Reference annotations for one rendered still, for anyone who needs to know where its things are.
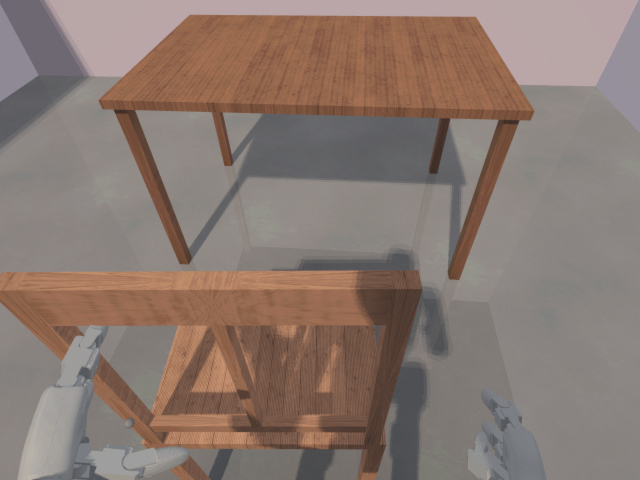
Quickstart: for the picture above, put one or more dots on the right robot hand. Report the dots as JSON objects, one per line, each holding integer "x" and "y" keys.
{"x": 517, "y": 456}

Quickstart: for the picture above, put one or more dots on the chair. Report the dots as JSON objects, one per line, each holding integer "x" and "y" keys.
{"x": 260, "y": 359}

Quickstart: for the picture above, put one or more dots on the table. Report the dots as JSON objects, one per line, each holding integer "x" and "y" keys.
{"x": 384, "y": 66}

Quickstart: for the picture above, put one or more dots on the left robot hand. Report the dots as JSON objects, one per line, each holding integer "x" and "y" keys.
{"x": 52, "y": 448}

